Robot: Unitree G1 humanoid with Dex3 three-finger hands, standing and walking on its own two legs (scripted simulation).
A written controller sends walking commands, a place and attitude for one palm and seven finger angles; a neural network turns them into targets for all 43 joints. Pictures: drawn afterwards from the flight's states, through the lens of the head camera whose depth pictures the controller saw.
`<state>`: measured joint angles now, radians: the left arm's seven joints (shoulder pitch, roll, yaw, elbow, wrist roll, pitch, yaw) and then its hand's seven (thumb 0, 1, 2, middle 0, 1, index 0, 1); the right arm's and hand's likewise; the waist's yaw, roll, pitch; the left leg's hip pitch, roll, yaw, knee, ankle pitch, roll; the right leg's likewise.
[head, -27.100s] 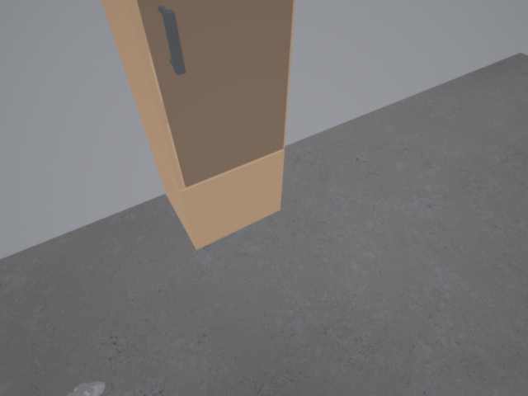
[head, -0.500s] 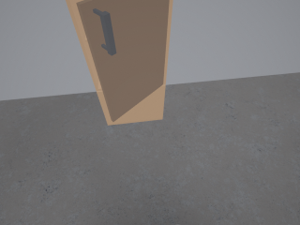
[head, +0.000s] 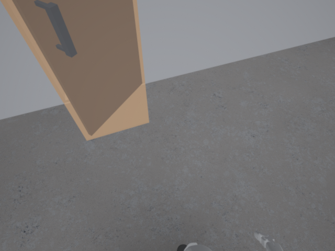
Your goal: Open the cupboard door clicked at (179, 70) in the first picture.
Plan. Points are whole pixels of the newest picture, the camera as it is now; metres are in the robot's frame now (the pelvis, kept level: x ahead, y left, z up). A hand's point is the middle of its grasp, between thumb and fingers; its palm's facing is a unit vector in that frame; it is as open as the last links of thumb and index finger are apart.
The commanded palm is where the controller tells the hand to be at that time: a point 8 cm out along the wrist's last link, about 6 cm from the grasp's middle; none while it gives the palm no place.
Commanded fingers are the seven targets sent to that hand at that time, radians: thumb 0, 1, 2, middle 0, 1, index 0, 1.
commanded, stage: walk to a spot facing it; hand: left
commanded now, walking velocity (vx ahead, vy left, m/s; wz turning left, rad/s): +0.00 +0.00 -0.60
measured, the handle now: (56, 29) +0.60 +0.35 +0.16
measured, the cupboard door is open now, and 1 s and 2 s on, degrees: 38 38 38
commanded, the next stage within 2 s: turn to face it in 1.98 s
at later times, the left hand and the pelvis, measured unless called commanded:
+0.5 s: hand (111, 246) +0.14 +0.16 -0.17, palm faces -0.30 -0.93 -0.23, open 7.4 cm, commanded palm none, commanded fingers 0.00 0.90 0.90 -0.20 -0.30 -0.20 -0.30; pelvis +0.00 -0.01 -0.01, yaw -18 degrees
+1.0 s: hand (145, 220) +0.21 +0.08 -0.17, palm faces -0.57 -0.80 -0.20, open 7.4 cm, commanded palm none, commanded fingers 0.00 0.90 0.90 -0.20 -0.30 -0.20 -0.30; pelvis +0.07 -0.06 +0.00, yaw -38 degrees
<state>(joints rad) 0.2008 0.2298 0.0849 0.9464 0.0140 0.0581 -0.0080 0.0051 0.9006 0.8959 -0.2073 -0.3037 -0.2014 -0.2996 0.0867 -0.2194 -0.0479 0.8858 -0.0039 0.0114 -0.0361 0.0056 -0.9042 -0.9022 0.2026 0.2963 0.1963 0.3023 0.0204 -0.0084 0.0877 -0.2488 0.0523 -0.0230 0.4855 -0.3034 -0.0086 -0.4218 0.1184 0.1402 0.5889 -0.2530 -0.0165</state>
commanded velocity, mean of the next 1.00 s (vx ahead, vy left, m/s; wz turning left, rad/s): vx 0.15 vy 0.00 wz -0.59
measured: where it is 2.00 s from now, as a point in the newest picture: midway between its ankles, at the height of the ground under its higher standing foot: (245, 226)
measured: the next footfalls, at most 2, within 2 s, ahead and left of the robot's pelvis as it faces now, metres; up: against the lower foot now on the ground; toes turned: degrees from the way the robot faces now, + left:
right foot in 0.22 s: +0.06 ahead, -0.15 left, +0.00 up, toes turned -8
left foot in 0.46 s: +0.09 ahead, +0.11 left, +0.00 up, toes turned -14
